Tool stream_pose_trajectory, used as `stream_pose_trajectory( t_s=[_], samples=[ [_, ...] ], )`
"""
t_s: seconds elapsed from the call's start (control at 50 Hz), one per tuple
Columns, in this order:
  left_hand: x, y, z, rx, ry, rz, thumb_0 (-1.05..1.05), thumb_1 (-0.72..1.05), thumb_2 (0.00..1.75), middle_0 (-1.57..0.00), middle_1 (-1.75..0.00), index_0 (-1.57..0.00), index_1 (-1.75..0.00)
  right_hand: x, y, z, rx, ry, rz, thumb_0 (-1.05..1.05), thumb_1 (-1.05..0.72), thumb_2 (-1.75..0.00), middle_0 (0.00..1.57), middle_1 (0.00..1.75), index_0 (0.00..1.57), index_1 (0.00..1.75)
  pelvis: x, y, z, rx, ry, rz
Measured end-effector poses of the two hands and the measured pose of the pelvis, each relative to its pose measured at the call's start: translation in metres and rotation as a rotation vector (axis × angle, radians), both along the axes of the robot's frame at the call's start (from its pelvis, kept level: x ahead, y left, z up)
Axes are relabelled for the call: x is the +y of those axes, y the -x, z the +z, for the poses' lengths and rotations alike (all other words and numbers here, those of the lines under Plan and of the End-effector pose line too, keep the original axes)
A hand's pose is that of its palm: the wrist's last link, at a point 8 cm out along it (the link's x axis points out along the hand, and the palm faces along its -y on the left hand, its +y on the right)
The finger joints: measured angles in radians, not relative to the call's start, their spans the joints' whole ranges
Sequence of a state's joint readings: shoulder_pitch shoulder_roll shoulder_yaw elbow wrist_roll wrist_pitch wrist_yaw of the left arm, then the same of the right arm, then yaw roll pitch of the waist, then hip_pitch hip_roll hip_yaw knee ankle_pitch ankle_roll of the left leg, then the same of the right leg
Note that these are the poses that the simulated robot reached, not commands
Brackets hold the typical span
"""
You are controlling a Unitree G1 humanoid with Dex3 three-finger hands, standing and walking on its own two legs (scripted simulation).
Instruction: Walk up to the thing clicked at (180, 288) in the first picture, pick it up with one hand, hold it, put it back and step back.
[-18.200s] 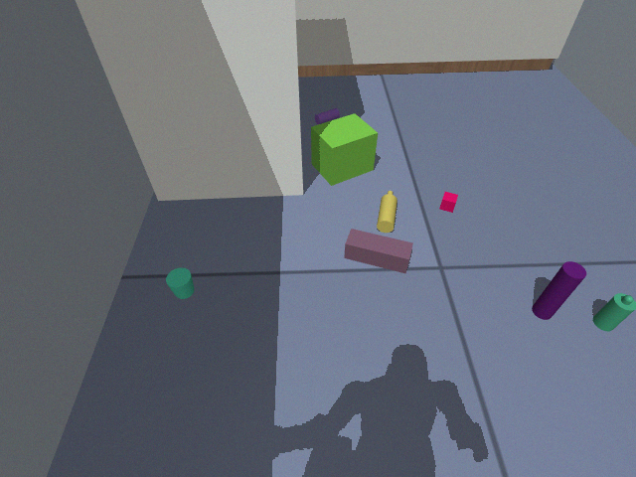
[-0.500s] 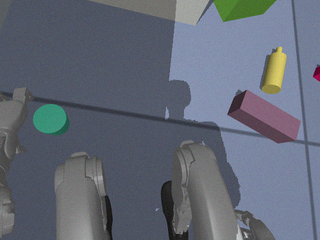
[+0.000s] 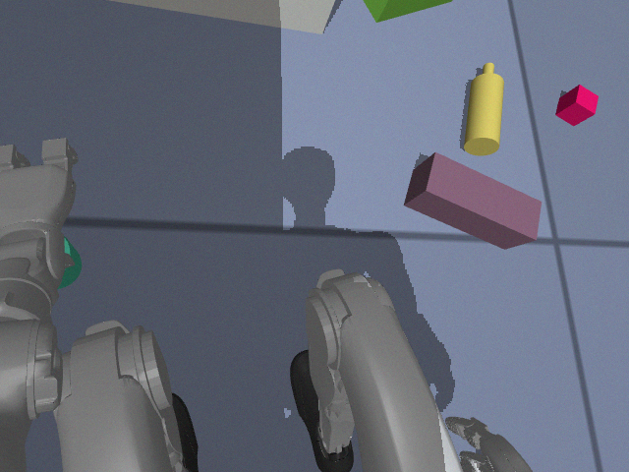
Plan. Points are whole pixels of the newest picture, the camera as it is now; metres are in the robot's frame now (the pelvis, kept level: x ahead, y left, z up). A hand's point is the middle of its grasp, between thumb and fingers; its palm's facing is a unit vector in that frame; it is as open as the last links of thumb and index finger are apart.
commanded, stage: approach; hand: left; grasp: from above
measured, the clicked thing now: (46, 262) +0.44 +0.28 -0.28
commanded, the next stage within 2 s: close in in 0.02 s
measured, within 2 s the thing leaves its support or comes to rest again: neither
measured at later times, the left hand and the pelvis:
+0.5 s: hand (23, 274) +0.41 +0.29 -0.22, palm faces -0.46 -0.13 -0.88, open 14.2 cm; pelvis +0.00 +0.01 -0.01, yaw -1 degrees
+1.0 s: hand (27, 260) +0.44 +0.29 -0.25, palm faces -0.48 -0.16 -0.86, open 14.4 cm; pelvis +0.00 +0.00 -0.03, yaw -3 degrees
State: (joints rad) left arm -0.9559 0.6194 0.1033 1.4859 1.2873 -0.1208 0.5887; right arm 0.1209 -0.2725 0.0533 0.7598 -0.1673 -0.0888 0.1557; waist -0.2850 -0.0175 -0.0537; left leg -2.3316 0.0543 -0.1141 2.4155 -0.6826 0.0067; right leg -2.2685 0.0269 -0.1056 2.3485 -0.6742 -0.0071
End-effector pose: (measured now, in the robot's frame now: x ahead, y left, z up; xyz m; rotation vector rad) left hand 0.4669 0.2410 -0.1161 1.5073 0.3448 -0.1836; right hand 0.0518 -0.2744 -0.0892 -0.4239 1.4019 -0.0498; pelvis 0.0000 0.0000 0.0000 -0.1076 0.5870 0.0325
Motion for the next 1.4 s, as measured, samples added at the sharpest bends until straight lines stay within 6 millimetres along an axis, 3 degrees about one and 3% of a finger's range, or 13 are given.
stream_pose_trajectory(
  t_s=[0.14, 0.26, 0.34, 0.48, 0.64, 0.72, 0.82, 0.96, 1.08, 1.18, 1.4],
  samples=[
    [0.021, -0.007, 0.016, 0.059, -0.063, 0.129, 0.0, -0.57, 1.02, -0.08, -1.03, -0.07, -1.04, 0.004, 0.021, -0.01, 0.032, -0.055, -0.047, 0.0, -0.91, -0.9, 0.2, 0.29, 0.2, 0.3, -0.001, 0.001, 0.001, -0.002, -0.003, -0.009],
    [0.06, 0.025, 0.0, 0.224, -0.047, 0.198, 0.0, -0.55, 0.99, -0.07, -1.04, -0.08, -1.04, 0.012, 0.022, -0.015, 0.059, -0.087, -0.028, 0.0, -0.91, -0.9, 0.2, 0.29, 0.2, 0.3, -0.001, 0.003, -0.001, -0.021, -0.005, 0.002],
    [0.07, 0.042, -0.019, 0.267, 0.015, 0.14, 0.0, -0.54, 0.97, -0.07, -1.05, -0.09, -1.04, 0.014, 0.015, -0.014, 0.083, -0.07, 0.021, 0.0, -0.91, -0.9, 0.2, 0.3, 0.2, 0.3, 0.0, 0.002, -0.004, -0.028, 0.005, 0.009],
    [0.057, 0.049, -0.044, 0.154, 0.086, -0.027, 0.0, -0.54, 0.97, -0.07, -1.04, -0.09, -1.03, 0.007, -0.011, -0.003, 0.064, 0.02, 0.09, 0.0, -0.91, -0.9, 0.2, 0.3, 0.2, 0.3, 0.006, -0.001, -0.011, -0.044, 0.032, 0.012],
    [0.043, 0.037, -0.06, 0.05, 0.043, -0.01, 0.0, -0.56, 1.01, -0.07, -0.97, -0.07, -0.99, 0.001, -0.035, 0.001, -0.011, 0.052, 0.143, 0.0, -0.9, -0.9, 0.2, 0.29, 0.2, 0.3, 0.008, -0.003, -0.021, -0.052, 0.046, 0.003],
    [0.042, 0.026, -0.061, 0.051, -0.003, 0.033, 0.0, -0.56, 1.02, -0.07, -0.96, -0.06, -0.98, 0.004, -0.031, -0.005, -0.006, 0.012, 0.157, 0.0, -0.9, -0.9, 0.2, 0.29, 0.2, 0.3, 0.008, -0.003, -0.024, -0.047, 0.046, -0.003],
    [0.046, 0.013, -0.062, 0.09, -0.003, 0.122, 0.0, -0.59, 1.0, -0.07, -0.96, -0.06, -0.98, 0.01, -0.012, -0.015, 0.028, -0.052, 0.144, 0.0, -0.9, -0.9, 0.2, 0.29, 0.2, 0.3, 0.006, -0.004, -0.026, -0.047, 0.045, -0.015],
    [0.058, 0.019, -0.072, 0.176, 0.018, 0.177, 0.0, -0.56, 0.98, -0.07, -0.99, -0.06, -0.99, 0.021, 0.026, -0.02, 0.132, -0.107, 0.099, 0.0, -0.9, -0.9, 0.2, 0.29, 0.2, 0.3, 0.004, -0.004, -0.026, -0.058, 0.044, -0.023],
    [0.052, 0.023, -0.078, 0.176, 0.075, 0.1, 0.0, -0.54, 0.97, -0.07, -1.0, -0.07, -1.0, 0.026, 0.044, -0.011, 0.178, -0.104, 0.101, 0.0, -0.9, -0.9, 0.2, 0.3, 0.2, 0.3, 0.004, -0.002, -0.027, -0.085, 0.057, -0.027],
    [0.043, 0.026, -0.078, 0.133, 0.085, 0.012, 0.0, -0.52, 0.98, -0.07, -0.99, -0.07, -0.99, 0.022, 0.043, -0.002, 0.158, -0.066, 0.129, 0.0, -0.9, -0.9, 0.2, 0.3, 0.2, 0.3, 0.006, -0.002, -0.029, -0.101, 0.073, -0.034],
    [0.036, 0.029, -0.083, 0.076, 0.014, 0.002, 0.0, -0.54, 1.01, -0.07, -0.95, -0.06, -0.97, 0.017, 0.009, 0.007, 0.064, -0.048, 0.23, 0.0, -0.89, -0.9, 0.2, 0.29, 0.2, 0.3, 0.01, -0.001, -0.029, -0.097, 0.087, -0.039]
  ],
)
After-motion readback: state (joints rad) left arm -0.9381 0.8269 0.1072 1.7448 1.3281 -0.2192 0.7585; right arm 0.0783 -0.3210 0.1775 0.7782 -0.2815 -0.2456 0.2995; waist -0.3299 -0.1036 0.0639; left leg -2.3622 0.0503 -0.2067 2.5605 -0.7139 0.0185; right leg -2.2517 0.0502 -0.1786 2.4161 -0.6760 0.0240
